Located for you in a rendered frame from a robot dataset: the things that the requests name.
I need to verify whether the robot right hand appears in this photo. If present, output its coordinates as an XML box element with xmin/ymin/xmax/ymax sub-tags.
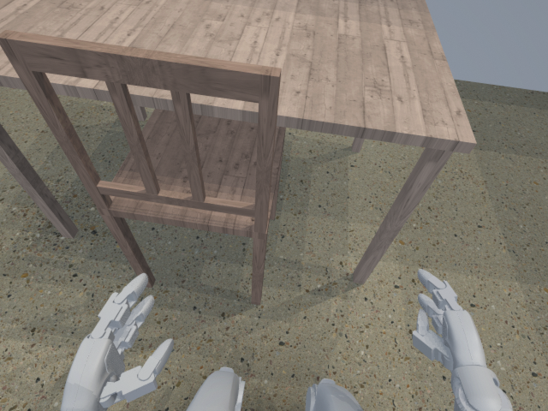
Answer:
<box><xmin>413</xmin><ymin>269</ymin><xmax>487</xmax><ymax>374</ymax></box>

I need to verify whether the robot thigh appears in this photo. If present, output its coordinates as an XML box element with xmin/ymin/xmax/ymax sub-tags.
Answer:
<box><xmin>186</xmin><ymin>371</ymin><xmax>246</xmax><ymax>411</ymax></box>
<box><xmin>305</xmin><ymin>383</ymin><xmax>364</xmax><ymax>411</ymax></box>

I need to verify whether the right robot thigh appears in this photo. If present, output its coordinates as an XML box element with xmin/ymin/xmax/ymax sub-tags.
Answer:
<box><xmin>305</xmin><ymin>383</ymin><xmax>364</xmax><ymax>411</ymax></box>

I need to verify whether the right robot forearm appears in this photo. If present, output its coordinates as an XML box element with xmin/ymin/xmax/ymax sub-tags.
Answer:
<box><xmin>450</xmin><ymin>365</ymin><xmax>513</xmax><ymax>411</ymax></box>

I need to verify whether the chair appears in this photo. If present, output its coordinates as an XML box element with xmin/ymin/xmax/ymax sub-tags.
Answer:
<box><xmin>0</xmin><ymin>30</ymin><xmax>286</xmax><ymax>305</ymax></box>

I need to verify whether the left robot thigh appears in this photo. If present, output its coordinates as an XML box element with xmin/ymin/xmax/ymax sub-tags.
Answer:
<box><xmin>186</xmin><ymin>371</ymin><xmax>246</xmax><ymax>411</ymax></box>

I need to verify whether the robot left hand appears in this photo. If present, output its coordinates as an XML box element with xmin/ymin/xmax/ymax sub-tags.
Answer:
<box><xmin>60</xmin><ymin>273</ymin><xmax>174</xmax><ymax>411</ymax></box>

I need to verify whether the table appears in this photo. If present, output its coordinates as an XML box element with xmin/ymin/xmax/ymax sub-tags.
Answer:
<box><xmin>0</xmin><ymin>0</ymin><xmax>477</xmax><ymax>284</ymax></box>

